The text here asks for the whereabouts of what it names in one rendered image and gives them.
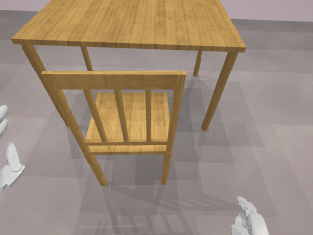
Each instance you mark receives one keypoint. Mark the left robot hand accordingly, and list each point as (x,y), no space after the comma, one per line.
(10,173)

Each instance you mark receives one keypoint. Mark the right robot hand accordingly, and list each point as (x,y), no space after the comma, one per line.
(254,224)

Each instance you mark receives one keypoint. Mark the table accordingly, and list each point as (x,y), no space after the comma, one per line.
(188,25)

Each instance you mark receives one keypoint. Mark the chair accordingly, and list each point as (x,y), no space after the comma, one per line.
(122,123)

